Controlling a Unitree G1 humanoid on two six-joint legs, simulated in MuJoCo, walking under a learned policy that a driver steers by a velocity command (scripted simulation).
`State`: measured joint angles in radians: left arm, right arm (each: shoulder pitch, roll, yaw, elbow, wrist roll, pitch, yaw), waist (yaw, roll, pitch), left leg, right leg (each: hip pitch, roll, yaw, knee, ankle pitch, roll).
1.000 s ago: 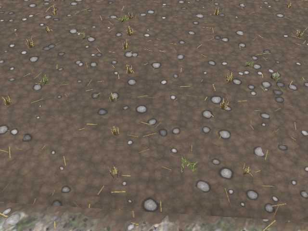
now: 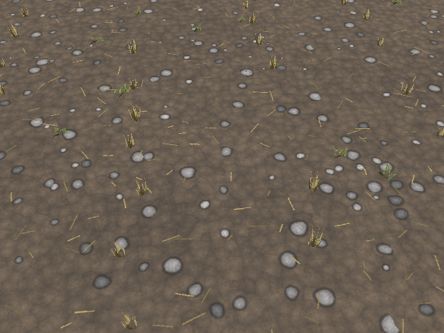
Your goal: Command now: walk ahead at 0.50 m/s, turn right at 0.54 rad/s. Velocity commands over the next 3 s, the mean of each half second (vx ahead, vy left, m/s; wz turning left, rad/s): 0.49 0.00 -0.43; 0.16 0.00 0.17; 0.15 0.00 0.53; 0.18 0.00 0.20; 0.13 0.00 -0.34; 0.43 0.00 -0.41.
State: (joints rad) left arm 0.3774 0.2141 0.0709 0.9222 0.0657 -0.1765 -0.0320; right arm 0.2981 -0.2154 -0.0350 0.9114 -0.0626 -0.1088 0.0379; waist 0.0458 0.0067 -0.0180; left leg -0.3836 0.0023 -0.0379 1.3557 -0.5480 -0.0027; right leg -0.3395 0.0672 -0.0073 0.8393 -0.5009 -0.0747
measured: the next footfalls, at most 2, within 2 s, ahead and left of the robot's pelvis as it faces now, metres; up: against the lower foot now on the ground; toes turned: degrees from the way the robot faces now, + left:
left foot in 0.28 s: +0.29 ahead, +0.12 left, -0.19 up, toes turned -9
right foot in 0.64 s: +0.49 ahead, -0.19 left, -0.19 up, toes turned -13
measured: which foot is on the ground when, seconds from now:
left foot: up 0.00-0.26, down 0.28-0.66, up 0.68-1.00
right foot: down 0.00-0.28, up 0.30-0.62, down 0.64-1.00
